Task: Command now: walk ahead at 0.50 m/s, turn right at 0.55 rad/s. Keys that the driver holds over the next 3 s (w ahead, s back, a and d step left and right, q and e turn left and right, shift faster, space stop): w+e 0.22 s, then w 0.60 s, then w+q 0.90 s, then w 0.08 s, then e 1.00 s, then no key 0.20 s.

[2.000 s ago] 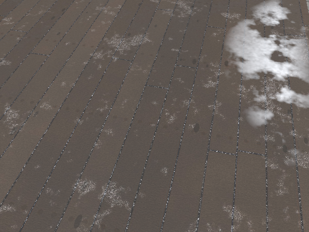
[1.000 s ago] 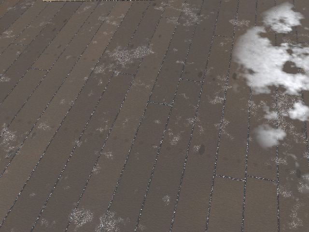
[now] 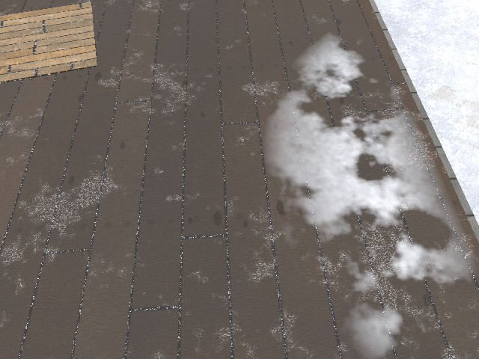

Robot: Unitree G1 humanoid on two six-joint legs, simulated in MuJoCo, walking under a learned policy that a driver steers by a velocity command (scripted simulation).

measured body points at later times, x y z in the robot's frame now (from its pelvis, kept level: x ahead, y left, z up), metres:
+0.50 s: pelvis +0.28 +0.05 +0.00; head +0.30 +0.06 +0.45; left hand +0.43 +0.29 -0.13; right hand +0.27 -0.23 -0.12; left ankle +0.30 +0.14 -0.74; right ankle +0.24 -0.08 -0.67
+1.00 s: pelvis +0.51 -0.05 +0.00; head +0.52 -0.07 +0.45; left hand +0.62 +0.19 -0.12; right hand +0.51 -0.32 -0.14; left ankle +0.55 +0.09 -0.66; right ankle +0.49 -0.12 -0.74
